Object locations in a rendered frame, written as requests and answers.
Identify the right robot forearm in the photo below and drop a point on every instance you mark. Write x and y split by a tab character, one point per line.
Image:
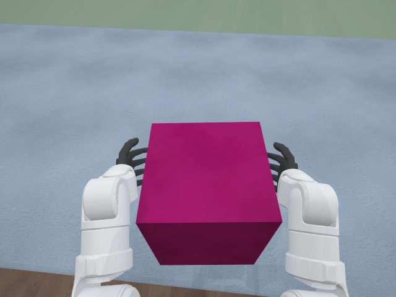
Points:
313	256

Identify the left robot hand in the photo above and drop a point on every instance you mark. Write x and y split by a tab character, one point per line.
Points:
126	156

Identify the carton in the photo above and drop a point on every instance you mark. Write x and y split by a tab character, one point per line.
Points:
207	195

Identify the left robot forearm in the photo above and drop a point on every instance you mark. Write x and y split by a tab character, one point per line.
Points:
105	252

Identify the right robot hand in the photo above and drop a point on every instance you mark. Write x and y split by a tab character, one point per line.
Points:
287	161

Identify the robot left upper arm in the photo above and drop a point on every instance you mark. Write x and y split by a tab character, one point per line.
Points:
124	290

